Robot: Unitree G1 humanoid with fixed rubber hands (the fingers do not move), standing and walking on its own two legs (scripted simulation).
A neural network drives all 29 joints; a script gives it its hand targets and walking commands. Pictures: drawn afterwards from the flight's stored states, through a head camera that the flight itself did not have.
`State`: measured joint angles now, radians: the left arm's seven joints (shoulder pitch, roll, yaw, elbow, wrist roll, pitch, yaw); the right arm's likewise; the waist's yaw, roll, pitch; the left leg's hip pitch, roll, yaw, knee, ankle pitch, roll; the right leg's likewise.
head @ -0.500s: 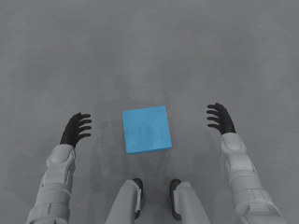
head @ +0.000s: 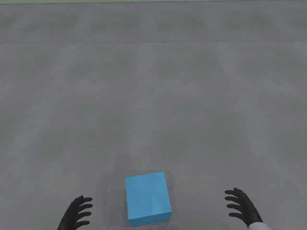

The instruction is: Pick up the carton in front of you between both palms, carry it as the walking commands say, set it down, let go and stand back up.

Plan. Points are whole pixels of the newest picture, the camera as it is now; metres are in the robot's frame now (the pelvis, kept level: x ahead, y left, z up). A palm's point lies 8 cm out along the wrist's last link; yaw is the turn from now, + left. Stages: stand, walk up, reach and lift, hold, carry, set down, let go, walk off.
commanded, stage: let go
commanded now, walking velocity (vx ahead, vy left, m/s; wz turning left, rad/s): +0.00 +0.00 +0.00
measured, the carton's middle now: (148, 199) +0.36 +0.05 -0.65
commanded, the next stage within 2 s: stand in 0.44 s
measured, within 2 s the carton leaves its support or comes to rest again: neither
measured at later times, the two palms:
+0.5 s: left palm out of the picture +0.15 +0.25 -0.06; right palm out of the picture +0.13 -0.24 -0.08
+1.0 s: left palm out of the picture +0.09 +0.28 -0.12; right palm out of the picture +0.13 -0.23 -0.12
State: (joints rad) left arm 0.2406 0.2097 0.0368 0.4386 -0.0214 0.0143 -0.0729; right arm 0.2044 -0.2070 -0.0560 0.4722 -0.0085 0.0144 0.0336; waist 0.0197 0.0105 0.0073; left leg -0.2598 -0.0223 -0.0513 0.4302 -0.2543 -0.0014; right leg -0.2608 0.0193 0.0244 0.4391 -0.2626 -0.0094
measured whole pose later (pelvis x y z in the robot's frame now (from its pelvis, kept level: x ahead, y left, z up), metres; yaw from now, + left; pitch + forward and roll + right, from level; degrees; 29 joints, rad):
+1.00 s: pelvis +0.04 +0.02 -0.02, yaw +3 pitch +3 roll +0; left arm 0.36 0.27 0.00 0.73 0.02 -0.03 0.04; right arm 0.33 -0.24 0.00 0.78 -0.02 -0.04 -0.02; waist 0.02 -0.01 -0.10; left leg -0.26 -0.07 -0.09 0.61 -0.40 0.03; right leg -0.23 -0.02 -0.02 0.59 -0.42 0.01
